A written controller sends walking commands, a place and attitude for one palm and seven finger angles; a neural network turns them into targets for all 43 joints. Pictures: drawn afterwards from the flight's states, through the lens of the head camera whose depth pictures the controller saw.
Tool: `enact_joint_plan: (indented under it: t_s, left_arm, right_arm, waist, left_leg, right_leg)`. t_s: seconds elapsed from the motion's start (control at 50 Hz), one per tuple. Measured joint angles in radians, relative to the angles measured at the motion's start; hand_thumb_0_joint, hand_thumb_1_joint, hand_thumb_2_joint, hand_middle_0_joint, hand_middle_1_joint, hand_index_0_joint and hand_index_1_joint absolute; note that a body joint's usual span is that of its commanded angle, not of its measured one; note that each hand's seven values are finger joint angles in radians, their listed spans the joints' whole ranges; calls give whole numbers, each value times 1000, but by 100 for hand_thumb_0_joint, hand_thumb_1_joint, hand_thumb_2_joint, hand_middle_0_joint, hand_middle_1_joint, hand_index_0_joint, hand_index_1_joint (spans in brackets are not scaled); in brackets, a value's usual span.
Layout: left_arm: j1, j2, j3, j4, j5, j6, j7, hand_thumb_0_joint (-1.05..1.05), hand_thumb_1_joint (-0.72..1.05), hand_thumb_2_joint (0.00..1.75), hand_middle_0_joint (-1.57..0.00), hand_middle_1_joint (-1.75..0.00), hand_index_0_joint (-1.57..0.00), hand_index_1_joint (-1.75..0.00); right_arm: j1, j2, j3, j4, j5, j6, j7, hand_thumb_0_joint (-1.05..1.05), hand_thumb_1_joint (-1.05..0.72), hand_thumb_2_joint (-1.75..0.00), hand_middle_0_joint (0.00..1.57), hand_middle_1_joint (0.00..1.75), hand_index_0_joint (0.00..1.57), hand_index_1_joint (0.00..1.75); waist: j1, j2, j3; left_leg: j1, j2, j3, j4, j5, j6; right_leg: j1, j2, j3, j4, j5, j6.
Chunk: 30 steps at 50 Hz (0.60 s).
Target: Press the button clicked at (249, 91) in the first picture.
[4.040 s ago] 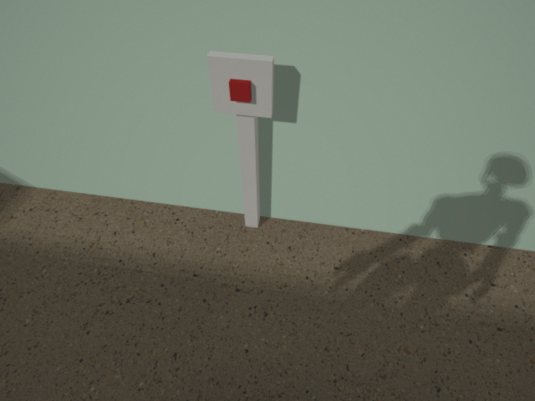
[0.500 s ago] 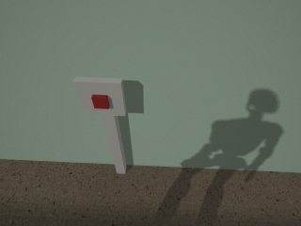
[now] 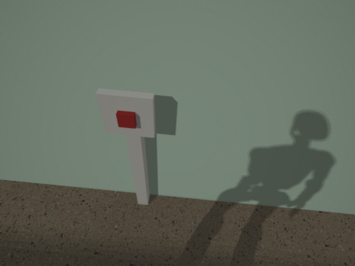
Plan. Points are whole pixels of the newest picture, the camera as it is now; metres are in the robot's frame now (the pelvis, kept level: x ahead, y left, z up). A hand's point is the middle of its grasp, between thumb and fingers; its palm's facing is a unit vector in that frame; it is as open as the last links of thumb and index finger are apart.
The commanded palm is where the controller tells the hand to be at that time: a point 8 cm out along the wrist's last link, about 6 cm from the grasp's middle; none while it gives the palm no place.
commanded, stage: shuffle to correct the standing spot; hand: left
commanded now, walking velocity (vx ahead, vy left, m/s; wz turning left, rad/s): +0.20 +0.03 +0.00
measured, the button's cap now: (126, 119) +0.56 +0.21 -0.03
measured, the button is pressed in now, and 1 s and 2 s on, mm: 0 0 0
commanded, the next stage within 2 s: come to a stop and stand still in 0.14 s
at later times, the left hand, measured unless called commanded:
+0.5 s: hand out of the picture +0.08 +0.17 -0.18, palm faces +0.02 -0.99 -0.17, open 7.3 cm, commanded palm none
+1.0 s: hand out of the picture +0.12 +0.16 -0.15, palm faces -0.04 -0.97 -0.26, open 7.4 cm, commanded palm none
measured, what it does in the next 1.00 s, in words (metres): steps on the spot: right foot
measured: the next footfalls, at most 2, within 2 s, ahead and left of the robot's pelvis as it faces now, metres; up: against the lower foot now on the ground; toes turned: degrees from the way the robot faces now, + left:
right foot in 0.64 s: +0.11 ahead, -0.12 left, +0.00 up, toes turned -6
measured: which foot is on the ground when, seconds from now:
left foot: down 0.00-1.00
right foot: down 0.00-0.48, up 0.50-0.62, down 0.64-1.00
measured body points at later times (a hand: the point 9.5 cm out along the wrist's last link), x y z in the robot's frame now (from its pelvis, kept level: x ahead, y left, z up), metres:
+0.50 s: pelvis +0.08 +0.01 +0.00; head +0.11 +0.02 +0.45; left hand +0.08 +0.22 -0.16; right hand +0.08 -0.22 -0.15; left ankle +0.04 +0.09 -0.73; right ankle +0.01 -0.12 -0.72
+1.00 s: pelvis +0.05 -0.02 +0.00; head +0.06 -0.05 +0.45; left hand +0.12 +0.21 -0.13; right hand +0.08 -0.25 -0.16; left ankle +0.04 +0.09 -0.73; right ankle +0.07 -0.12 -0.73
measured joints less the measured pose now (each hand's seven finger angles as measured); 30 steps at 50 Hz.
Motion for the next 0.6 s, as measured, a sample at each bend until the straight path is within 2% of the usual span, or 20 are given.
enact_joint_plan:
  t_s: [0.14, 0.2, 0.26, 0.34, 0.4, 0.46, 0.48, 0.56, 0.6]
  left_arm:
    - [29, -13, 10, 14, -1, -2, -6, 0, 91, 90, -20, -30, -20, -30]
    - [27, -15, 13, 17, 2, -5, -8, 0, 91, 90, -20, -30, -20, -30]
    - [16, -17, 15, 15, 2, -13, -7, 0, 91, 90, -20, -30, -20, -30]
    - [-10, -27, 20, 7, -1, -35, 2, 0, 91, 90, -20, -30, -20, -30]
    - [-29, -30, 16, 2, -5, -39, 16, 0, 91, 90, -20, -30, -20, -30]
    - [-62, -32, 11, 3, -11, -18, 26, 0, 91, 90, -20, -30, -20, -30]
    - [-72, -29, 11, 2, -10, -6, 32, 1, 92, 90, -20, -30, -20, -30]
    - [-112, -9, 27, -25, -12, 24, 30, 2, 93, 90, -20, -30, -20, -30]
    - [-137, 4, 36, -47, -10, 26, 25, 1, 93, 90, -20, -30, -20, -30]
  right_arm:
    - [25, 15, 1, 10, 2, -15, 1, 0, -91, -90, 20, 30, 20, 30]
    - [31, 24, 2, 10, 4, -28, -2, 0, -91, -90, 20, 30, 20, 30]
    - [32, 33, 2, 10, 5, -35, -7, 0, -91, -90, 20, 30, 20, 30]
    - [36, 38, 5, 29, 9, -28, -12, 0, -91, -90, 20, 30, 20, 30]
    - [21, 42, 9, 47, 9, -14, -22, 1, -92, -90, 20, 30, 20, 30]
    - [-3, 42, 5, 54, 11, -18, -34, 2, -93, -90, 20, 30, 20, 30]
    - [-9, 41, 2, 49, 13, -21, -38, 2, -93, -90, 20, 30, 20, 30]
    - [-27, 30, -11, 10, 9, -24, -46, 2, -93, -90, 20, 30, 20, 30]
    - [-36, 25, -16, -4, 8, -18, -46, 1, -92, -90, 20, 30, 20, 30]
  waist:
    - [2, -14, 2]
    - [2, -20, 6]
    - [5, -16, 18]
    - [-6, 16, 22]
    - [-9, 11, 26]
    - [-11, -4, 40]
    - [-12, -8, 46]
    - [-16, 3, 72]
    - [-18, 9, 87]
  left_leg:
    - [10, -5, 5, 56, -58, 7]
    - [21, -10, 21, 61, -81, 14]
    - [41, -4, 43, 60, -102, 14]
    - [40, 15, 28, 97, -131, -2]
    - [57, 16, 27, 82, -140, -12]
    - [93, 3, 30, 21, -106, 6]
    - [105, 1, 33, 4, -88, 9]
    - [149, 3, 45, -72, -53, 20]
    - [153, 4, 44, -83, -61, 9]
  right_leg:
    - [16, -7, 6, 42, -60, 2]
    - [3, -16, 7, 85, -85, -26]
    - [-14, -16, -32, 96, -95, -45]
    - [22, -2, -57, 58, -91, -4]
    - [47, -4, -70, 37, -93, -4]
    - [38, -16, -72, 67, -53, 1]
    - [33, -19, -71, 82, -31, 2]
    - [-22, -12, -64, 129, -107, -1]
    - [-44, -13, -70, 99, -65, -7]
